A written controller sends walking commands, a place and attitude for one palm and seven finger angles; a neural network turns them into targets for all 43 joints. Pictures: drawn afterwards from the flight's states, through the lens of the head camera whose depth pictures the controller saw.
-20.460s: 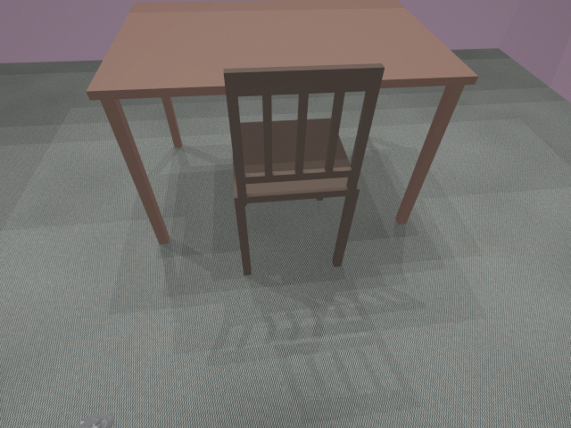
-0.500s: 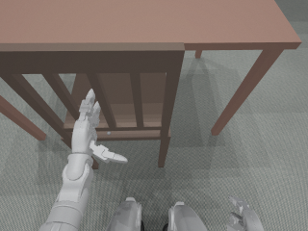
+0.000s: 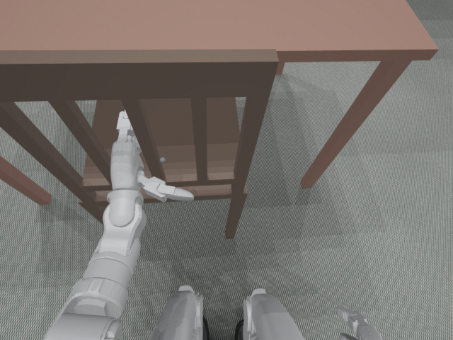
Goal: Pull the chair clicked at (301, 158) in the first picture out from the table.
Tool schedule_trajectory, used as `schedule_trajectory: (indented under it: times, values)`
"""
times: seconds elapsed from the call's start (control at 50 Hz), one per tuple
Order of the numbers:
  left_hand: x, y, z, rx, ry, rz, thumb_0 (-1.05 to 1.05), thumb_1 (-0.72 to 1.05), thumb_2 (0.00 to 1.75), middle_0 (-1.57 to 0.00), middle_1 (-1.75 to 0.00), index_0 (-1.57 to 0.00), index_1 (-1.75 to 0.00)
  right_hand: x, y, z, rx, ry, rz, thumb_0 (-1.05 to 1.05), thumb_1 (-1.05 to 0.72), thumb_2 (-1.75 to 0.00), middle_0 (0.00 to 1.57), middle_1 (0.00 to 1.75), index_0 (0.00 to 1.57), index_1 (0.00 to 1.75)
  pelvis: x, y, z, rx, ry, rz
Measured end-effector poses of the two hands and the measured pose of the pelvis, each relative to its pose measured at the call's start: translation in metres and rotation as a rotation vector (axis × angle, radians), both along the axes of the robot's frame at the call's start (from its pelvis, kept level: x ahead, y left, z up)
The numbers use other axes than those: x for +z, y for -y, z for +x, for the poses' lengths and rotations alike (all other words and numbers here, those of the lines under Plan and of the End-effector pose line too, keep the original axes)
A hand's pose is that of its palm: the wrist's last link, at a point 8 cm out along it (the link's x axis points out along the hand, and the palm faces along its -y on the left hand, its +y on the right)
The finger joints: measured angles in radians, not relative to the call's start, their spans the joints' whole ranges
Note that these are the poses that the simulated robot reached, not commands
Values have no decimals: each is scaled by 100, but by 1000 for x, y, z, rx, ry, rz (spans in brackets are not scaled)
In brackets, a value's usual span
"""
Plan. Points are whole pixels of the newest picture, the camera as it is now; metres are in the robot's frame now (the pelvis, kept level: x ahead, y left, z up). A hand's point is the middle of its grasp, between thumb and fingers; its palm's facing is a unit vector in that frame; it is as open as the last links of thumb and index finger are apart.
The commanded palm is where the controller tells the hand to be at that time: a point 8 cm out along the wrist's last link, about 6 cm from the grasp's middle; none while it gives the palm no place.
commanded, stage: push the fingers through the gap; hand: left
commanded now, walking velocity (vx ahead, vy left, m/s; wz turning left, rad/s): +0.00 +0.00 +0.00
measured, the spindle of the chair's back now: (148, 146) +0.45 +0.14 +0.02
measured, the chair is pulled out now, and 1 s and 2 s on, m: -0.01 -0.01 0.03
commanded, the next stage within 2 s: hook a spindle and tug to test in 0.42 s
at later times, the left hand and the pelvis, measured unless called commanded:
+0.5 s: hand (164, 160) +0.42 +0.11 +0.02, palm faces +0.06 -1.00 -0.03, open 16.9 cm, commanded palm +0.39 +0.16 +0.02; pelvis +0.00 -0.01 +0.00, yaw +0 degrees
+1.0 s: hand (161, 160) +0.42 +0.11 +0.02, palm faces +0.09 -1.00 -0.02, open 13.7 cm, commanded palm +0.39 +0.16 +0.02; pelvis +0.00 -0.01 +0.00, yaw +0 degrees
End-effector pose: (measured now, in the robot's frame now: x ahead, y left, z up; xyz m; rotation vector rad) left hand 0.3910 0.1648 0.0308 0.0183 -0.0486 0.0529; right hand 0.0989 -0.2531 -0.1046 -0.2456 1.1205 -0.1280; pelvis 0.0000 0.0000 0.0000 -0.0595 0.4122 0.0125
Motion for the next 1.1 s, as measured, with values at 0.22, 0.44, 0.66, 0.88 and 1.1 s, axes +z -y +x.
schedule_trajectory:
  times: [0.22, 0.44, 0.66, 0.88, 1.1]
  values:
    - [-14, 2, 1, 12, -85, -1, -1, -50, 30, -6, -8, -6, -8, -3, -6, -16, -31, -64, 32, 1, -90, -90, 21, 30, 20, 30, 3, -1, 2, -10, -2, 4]
    - [-1, 1, 5, -2, -25, 31, -1, -50, 30, -6, -8, -6, -8, 0, 5, -7, -25, -50, 17, 1, -90, -90, 20, 30, 20, 30, 3, 5, 3, -3, 1, 5]
    - [-5, 4, -6, 27, -24, 1, -1, -50, 30, -8, -15, -8, -16, 2, 11, 5, -9, -13, 16, 1, -90, -90, 20, 30, 20, 30, 3, 11, 3, -6, 4, 14]
    - [-7, -1, 0, 21, -45, 5, -1, -50, 30, -23, -61, -23, -62, -2, 11, 6, -11, -12, 21, 1, -90, -90, 20, 30, 20, 30, 2, 14, 2, -2, 2, 14]
    - [-7, -4, 3, 30, -36, -1, -1, -16, 44, -41, -118, -40, -119, -2, 11, -1, -11, -33, 12, 1, -90, -90, 20, 30, 20, 30, 1, 12, 3, -1, -4, 11]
